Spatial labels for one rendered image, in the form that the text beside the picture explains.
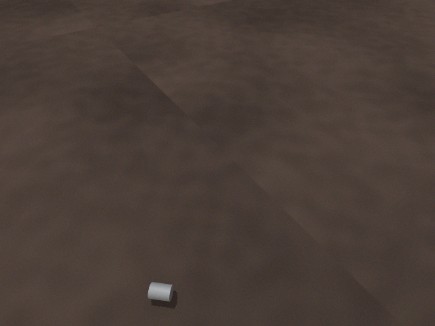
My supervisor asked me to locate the can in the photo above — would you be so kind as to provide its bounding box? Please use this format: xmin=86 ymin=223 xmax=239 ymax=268
xmin=148 ymin=282 xmax=173 ymax=302

